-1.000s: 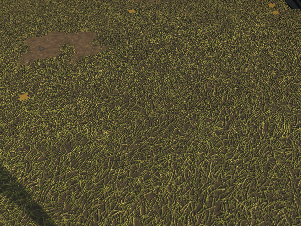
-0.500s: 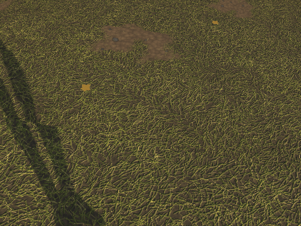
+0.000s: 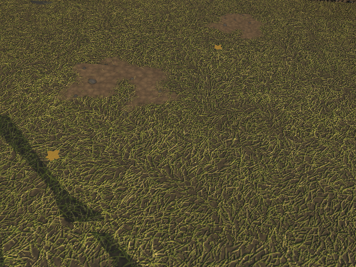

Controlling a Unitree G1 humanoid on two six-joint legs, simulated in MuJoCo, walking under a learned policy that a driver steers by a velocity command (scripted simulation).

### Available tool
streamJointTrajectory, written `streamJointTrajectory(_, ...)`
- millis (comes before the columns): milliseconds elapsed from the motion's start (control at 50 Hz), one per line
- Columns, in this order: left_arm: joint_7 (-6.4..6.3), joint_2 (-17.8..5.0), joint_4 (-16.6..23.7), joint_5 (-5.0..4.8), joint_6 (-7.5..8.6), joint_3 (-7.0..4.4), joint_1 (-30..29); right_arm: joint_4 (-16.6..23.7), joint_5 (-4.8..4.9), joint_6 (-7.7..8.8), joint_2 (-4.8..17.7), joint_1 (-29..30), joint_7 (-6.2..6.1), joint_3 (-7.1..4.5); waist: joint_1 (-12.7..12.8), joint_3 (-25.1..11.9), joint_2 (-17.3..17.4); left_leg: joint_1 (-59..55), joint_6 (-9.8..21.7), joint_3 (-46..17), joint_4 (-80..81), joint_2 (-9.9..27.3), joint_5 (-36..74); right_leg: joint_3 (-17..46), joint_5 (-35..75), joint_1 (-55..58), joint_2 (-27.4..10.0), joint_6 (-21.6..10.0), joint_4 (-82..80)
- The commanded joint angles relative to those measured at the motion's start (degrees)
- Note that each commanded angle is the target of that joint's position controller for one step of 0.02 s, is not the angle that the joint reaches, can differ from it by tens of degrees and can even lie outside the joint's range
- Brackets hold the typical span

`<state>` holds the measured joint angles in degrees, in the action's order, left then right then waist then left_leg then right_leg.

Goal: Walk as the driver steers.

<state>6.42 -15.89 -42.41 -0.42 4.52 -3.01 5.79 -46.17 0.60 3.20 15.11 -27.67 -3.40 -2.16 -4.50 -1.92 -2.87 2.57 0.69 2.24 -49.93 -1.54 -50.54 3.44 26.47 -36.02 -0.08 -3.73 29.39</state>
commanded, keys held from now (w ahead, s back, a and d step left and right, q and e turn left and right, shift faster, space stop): w+e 0.26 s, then w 0.70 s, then w+q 0.04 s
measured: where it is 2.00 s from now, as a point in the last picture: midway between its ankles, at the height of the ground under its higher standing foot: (235, 158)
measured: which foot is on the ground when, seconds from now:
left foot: down 0.00-0.06, up 0.08-0.44, down 0.46-1.00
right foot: up 0.00-0.04, down 0.06-0.50, up 0.52-1.00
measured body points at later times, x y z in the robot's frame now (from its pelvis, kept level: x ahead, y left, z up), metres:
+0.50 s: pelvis +0.32 -0.04 -0.09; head +0.34 -0.03 +0.36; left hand +0.42 +0.22 -0.23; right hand +0.47 -0.33 -0.15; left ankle +0.45 +0.03 -0.81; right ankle +0.17 -0.12 -0.80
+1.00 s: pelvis +0.56 -0.15 -0.10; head +0.56 -0.15 +0.35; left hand +0.82 +0.04 -0.18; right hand +0.47 -0.41 -0.22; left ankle +0.45 +0.03 -0.81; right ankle +0.58 -0.30 -0.80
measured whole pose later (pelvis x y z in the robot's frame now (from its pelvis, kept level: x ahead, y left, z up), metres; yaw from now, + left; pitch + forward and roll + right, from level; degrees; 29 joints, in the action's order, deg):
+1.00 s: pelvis +0.56 -0.15 -0.10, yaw -15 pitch +3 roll +2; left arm 3.7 -15.7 -42.5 -1.3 4.5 -3.9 6.0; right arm -46.7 1.6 4.1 15.2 -26.1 -0.9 -3.7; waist -5.2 -3.4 -1.6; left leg 4.4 -0.7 -2.0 -30.5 -0.5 -29.4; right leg 2.9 -7.6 -33.4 -4.0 -1.8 48.4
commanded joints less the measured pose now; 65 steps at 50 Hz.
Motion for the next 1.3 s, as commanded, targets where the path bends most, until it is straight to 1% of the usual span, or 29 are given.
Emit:
streamJointTrajectory(20,-0.60,-4.02,0.60,-0.51,0.58,-1.13,2.56,1.78,0.21,0.00,8.04,0.23,0.33,-1.41,2.83,4.67,6.78,4.01,4.70,-4.95,-6.17,11.28,62.64,-1.84,-2.08,9.76,-1.34,-0.20,-6.78)
streamJointTrajectory(60,-2.06,-7.13,-6.25,0.27,-0.29,-2.77,24.04,0.00,1.15,1.74,8.73,4.77,2.34,-1.92,15.73,-4.30,1.04,14.19,0.66,1.19,-45.53,3.70,52.01,-2.33,10.79,38.12,-3.44,-6.79,-15.21)
streamJointTrajectory(80,-2.75,-12.33,-7.97,1.98,-0.65,-2.68,25.74,1.71,-0.73,2.91,1.02,-5.08,3.56,-0.34,7.73,-11.08,-13.73,45.99,-2.79,-1.77,-68.11,0.43,-0.46,7.85,33.16,68.35,-11.53,-11.67,12.95)
streamJointTrajectory(100,-2.99,-10.95,-7.02,0.92,-0.89,-2.96,29.81,4.12,0.86,4.35,5.60,-5.05,4.39,0.39,12.82,-20.91,-10.21,53.17,-3.84,-9.67,-64.57,0.94,4.12,19.32,34.42,76.53,-17.78,-19.91,14.28)
streamJointTrajectory(120,-3.63,-10.16,-4.70,-0.05,-1.60,-3.09,26.49,6.08,1.23,4.71,8.33,0.03,4.07,-0.05,13.42,-22.61,-4.16,56.55,-3.27,-10.18,-55.65,4.55,8.80,21.59,17.94,75.35,-17.69,-20.00,7.23)
streamJointTrajectory(140,-4.44,-13.73,-5.33,-1.33,-2.54,-4.19,23.79,8.50,1.93,5.11,6.19,2.46,3.79,0.68,10.31,-20.92,-1.43,59.95,-3.22,-8.32,-54.52,5.27,12.12,29.76,-10.52,69.23,-18.52,-22.07,0.70)
streamJointTrajectory(160,-5.40,-12.27,-1.79,-0.57,-2.19,-3.40,17.31,8.79,2.41,5.08,7.92,7.05,2.68,-0.19,8.18,-16.21,5.26,56.94,-2.19,-9.68,-42.62,6.84,26.53,35.24,-29.92,53.14,-20.21,-20.13,-6.47)
streamJointTrajectory(180,-5.60,-10.71,0.09,0.75,-1.41,-2.69,11.93,8.90,1.71,4.12,9.39,8.28,1.66,-0.70,5.28,-10.39,4.49,52.39,-2.47,-10.57,-40.16,7.59,28.78,39.78,-29.50,40.34,-21.16,-20.68,-9.08)
streamJointTrajectory(240,-6.39,-7.31,1.24,0.09,-1.01,-1.67,5.13,9.45,-2.30,2.10,6.03,10.42,0.58,-0.84,1.08,1.56,2.02,32.64,-6.73,-7.56,-8.95,8.89,35.45,19.55,-13.99,9.84,-8.14,-15.28,-12.68)
streamJointTrajectory(280,-7.62,-6.88,-0.11,-0.43,-1.42,-1.77,7.56,9.79,-2.14,2.82,3.01,12.99,1.35,-0.19,2.74,-2.12,-2.36,22.23,-6.24,-4.94,4.62,5.23,50.28,11.41,-9.34,8.63,-2.40,-11.86,-11.30)
streamJointTrajectory(380,-7.80,-6.31,-3.67,-1.40,-2.98,-1.84,16.09,13.02,-1.39,2.82,4.07,22.90,3.15,-1.01,7.65,-0.57,-0.66,25.04,-1.46,-5.51,16.55,2.31,52.62,16.99,-19.09,22.79,-5.79,-8.93,-7.02)
streamJointTrajectory(460,-7.89,-6.76,-3.01,-0.40,-3.66,-1.92,15.00,12.20,-1.33,3.46,6.37,15.82,3.67,-2.49,3.18,-0.87,-1.00,13.46,3.28,-5.22,21.15,2.06,50.57,17.24,-16.03,25.05,-4.05,-6.05,0.96)
streamJointTrajectory(500,-7.18,-2.12,-3.06,-1.09,-2.94,-0.17,22.75,8.23,-1.10,3.01,11.80,0.41,3.84,-4.83,-0.59,-14.89,18.48,-16.31,16.34,-32.11,24.45,17.42,36.40,6.53,-38.15,4.66,7.28,0.02,33.80)
streamJointTrajectory(520,-6.68,-4.35,-3.02,-1.28,-2.78,-0.42,20.89,7.31,0.10,2.62,8.76,-1.77,4.35,-4.09,-0.97,-12.31,20.91,-16.12,17.54,-44.75,31.49,21.70,22.06,6.42,-59.31,-4.82,6.91,0.48,42.65)
streamJointTrajectory(540,-6.46,-8.29,-1.29,-1.30,-2.70,-1.71,14.51,8.02,0.33,2.44,6.76,2.28,4.27,-3.24,-1.23,-2.71,13.48,-8.83,15.58,-40.73,32.95,20.46,16.05,6.61,-55.78,-10.07,4.03,0.22,45.93)
streamJointTrajectory(580,-6.61,-7.79,0.11,-0.21,-2.94,-1.85,9.52,9.52,-0.82,2.10,6.27,9.73,4.14,-2.66,1.75,4.48,6.22,4.72,14.33,-30.08,35.50,17.13,28.10,4.28,-47.37,-7.19,-0.20,0.72,40.89)
streamJointTrajectory(740,-5.97,-1.51,1.90,0.85,-1.53,-0.17,4.64,5.23,-0.19,1.34,9.56,8.99,4.00,-3.80,2.97,-0.80,6.66,7.25,13.26,-14.42,39.01,12.40,52.76,-0.43,-31.31,3.33,-4.64,3.11,15.15)
streamJointTrajectory(920,-3.41,-3.62,3.60,-0.15,-0.08,-1.65,-0.92,2.74,0.35,1.13,8.81,4.32,4.29,-3.12,2.14,2.16,9.18,3.19,12.83,-13.29,26.20,14.22,62.64,-4.37,-33.93,1.57,-2.66,0.49,17.29)
streamJointTrajectory(1000,-2.17,-4.55,9.54,-2.11,2.86,-2.11,-21.57,-3.97,1.34,0.61,7.35,-17.11,0.71,-4.03,-10.12,9.66,9.99,-35.31,13.02,-32.11,15.46,22.14,45.48,7.85,-43.18,-48.49,-9.17,4.05,19.24)
streamJointTrajectory(1040,-1.93,-3.87,9.57,-2.88,3.65,-1.69,-19.78,-2.77,1.55,0.57,8.11,-13.89,-0.54,-4.40,-7.43,10.49,10.34,-28.87,13.27,-35.20,15.28,24.54,46.18,9.76,-43.97,-49.29,-10.63,5.04,20.57)
streamJointTrajectory(1100,1.19,-1.37,4.98,-0.22,3.44,-0.06,-10.15,3.14,0.02,-0.46,10.74,-0.08,-0.94,-4.85,-2.27,5.67,2.62,22.63,5.70,-16.33,20.19,11.36,25.49,0.22,4.97,15.77,-3.59,3.68,6.58)
streamJointTrajectory(1140,-0.66,-4.91,-0.19,-2.79,1.11,-2.04,4.09,3.73,-0.36,-0.28,9.89,5.53,-0.38,-4.74,6.83,1.60,6.34,23.05,3.19,-12.38,10.32,8.85,22.84,2.54,4.08,28.82,-4.43,5.37,8.29)
streamJointTrajectory(1180,-2.81,-9.79,-6.75,-1.74,-0.25,-4.38,20.43,2.89,0.33,-0.30,10.11,7.97,0.59,-4.88,15.62,-3.22,5.92,18.03,-2.94,-9.32,-12.95,6.24,34.94,-0.58,2.47,42.46,-5.47,6.34,0.43)
streamJointTrajectory(1200,-3.14,-12.48,-9.12,0.27,-0.84,-5.28,27.30,0.44,0.51,0.04,7.69,5.11,1.08,-4.31,19.28,-3.30,1.06,23.56,-5.45,-9.09,-31.56,2.68,21.28,-0.65,-1.40,50.29,-7.55,4.66,-1.25)
streamJointTrajectory(1220,-2.60,-13.42,-9.93,3.57,0.13,-3.24,28.92,-1.53,0.74,0.40,0.12,-3.06,1.80,-3.37,14.98,-6.52,-10.83,38.39,-6.83,-16.62,-56.47,-0.87,-3.00,5.61,7.54,59.31,-13.33,4.89,14.08)
streamJointTrajectory(1240,-1.90,-16.27,-11.29,3.12,-0.22,-3.47,24.77,-2.20,1.45,1.40,-4.62,-17.71,2.22,-2.28,4.69,-10.09,-32.67,42.56,-5.62,-18.47,-65.67,-0.83,0.40,13.42,26.58,54.98,-17.15,5.10,12.55)
streamJointTrajectory(1260,-1.55,-14.20,-10.65,1.85,-1.20,-3.33,21.89,-3.05,1.99,1.95,-3.07,-19.49,1.74,-2.58,2.63,-9.18,-30.22,44.57,-5.46,-16.73,-67.58,-0.42,7.05,16.90,20.69,48.20,-18.71,3.33,7.63)
streamJointTrajectory(1280,-1.71,-16.97,-13.05,0.48,-1.82,-4.51,22.13,0.91,4.03,1.88,-3.08,-15.16,0.37,-2.11,1.48,-12.94,-25.06,50.30,-5.19,-11.52,-71.62,-0.01,13.99,31.58,-12.15,45.98,-26.45,-3.04,-5.12)
streamJointTrajectory(1300,-1.85,-11.12,-10.68,0.14,-1.39,-3.00,15.04,1.07,4.49,0.71,0.08,-8.27,-1.12,-2.15,2.54,-9.28,-7.53,47.58,-2.02,-8.60,-64.40,4.82,25.87,32.62,-34.19,36.08,-25.59,-2.21,-13.76)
